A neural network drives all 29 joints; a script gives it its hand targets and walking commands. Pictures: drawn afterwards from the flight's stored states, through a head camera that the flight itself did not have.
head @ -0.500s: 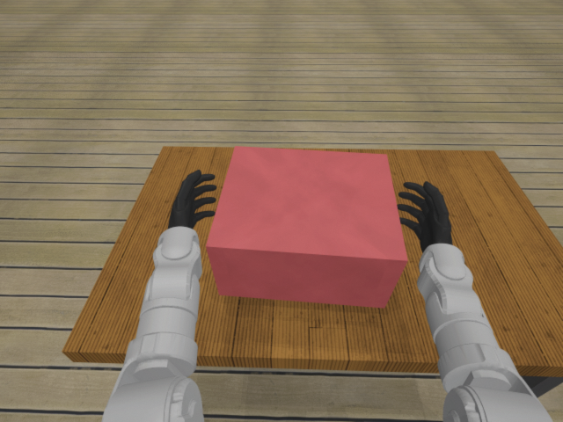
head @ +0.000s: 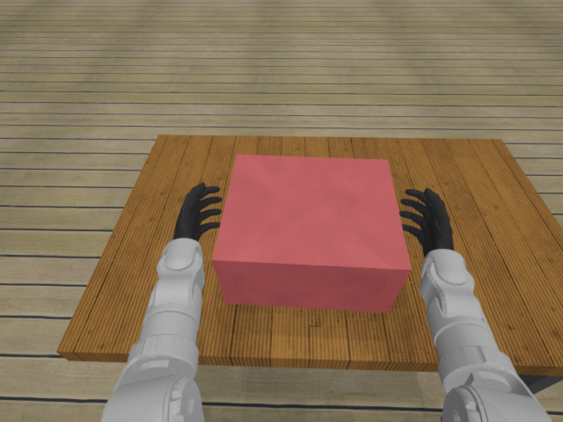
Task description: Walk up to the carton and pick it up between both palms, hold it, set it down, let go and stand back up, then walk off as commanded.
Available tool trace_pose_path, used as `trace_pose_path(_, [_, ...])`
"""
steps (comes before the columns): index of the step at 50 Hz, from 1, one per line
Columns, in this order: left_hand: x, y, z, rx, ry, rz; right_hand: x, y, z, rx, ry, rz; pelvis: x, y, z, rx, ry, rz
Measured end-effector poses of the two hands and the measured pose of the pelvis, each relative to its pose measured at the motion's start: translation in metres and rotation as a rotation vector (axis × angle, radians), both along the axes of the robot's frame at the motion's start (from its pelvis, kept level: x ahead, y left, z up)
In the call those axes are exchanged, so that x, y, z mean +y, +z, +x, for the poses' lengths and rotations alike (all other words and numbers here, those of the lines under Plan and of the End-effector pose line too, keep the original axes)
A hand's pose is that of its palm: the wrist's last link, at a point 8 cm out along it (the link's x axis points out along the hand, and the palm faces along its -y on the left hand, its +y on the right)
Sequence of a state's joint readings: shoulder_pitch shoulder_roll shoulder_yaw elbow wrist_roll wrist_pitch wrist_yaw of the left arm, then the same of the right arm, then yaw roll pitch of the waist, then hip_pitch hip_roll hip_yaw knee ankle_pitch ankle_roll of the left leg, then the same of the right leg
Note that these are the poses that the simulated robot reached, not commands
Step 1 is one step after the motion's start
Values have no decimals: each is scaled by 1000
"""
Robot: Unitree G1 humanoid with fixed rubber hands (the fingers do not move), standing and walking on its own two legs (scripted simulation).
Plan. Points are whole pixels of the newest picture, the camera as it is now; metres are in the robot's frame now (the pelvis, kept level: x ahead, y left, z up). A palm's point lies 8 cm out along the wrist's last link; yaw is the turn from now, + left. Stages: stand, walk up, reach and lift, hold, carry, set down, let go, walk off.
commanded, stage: set down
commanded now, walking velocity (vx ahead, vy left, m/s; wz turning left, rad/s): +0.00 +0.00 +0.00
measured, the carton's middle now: (308, 229) +0.44 -0.03 +0.00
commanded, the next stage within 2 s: none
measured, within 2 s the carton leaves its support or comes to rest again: neither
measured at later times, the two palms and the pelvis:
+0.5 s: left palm (190, 235) +0.38 +0.16 +0.06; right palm (434, 243) +0.35 -0.21 +0.06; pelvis +0.00 +0.00 +0.00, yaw +0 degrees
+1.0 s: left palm (190, 236) +0.38 +0.16 +0.06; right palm (434, 244) +0.35 -0.21 +0.06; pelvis +0.00 +0.00 +0.00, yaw +0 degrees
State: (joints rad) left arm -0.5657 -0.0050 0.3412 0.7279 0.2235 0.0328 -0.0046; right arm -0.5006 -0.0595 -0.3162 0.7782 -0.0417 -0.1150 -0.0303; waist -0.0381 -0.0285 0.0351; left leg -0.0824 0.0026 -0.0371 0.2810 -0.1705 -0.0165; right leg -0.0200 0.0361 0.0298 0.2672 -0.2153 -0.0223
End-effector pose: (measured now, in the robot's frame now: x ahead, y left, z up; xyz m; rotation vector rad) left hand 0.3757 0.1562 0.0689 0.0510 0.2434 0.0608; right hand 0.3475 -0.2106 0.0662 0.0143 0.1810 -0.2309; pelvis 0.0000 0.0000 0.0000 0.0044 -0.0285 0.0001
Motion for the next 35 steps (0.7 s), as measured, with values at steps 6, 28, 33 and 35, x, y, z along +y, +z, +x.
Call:
trace_pose_path(6, [0, -1, 1, -4, -1, 1, 0, -1, 1, 0, 1, -4, 0, 0, 1, 2, 0, 0])
trace_pose_path(28, [-1, -5, 3, -29, -2, 11, -1, -3, 3, -10, 3, -21, 0, 0, 4, 6, 0, 0])
trace_pose_path(33, [-1, -6, 3, -38, -2, 10, -1, -4, 3, -14, 3, -23, 0, 0, 4, 6, 0, 0])
trace_pose_path(35, [-1, -6, 3, -41, -2, 9, 0, -4, 3, -14, 2, -22, 0, 0, 4, 6, 0, 0])
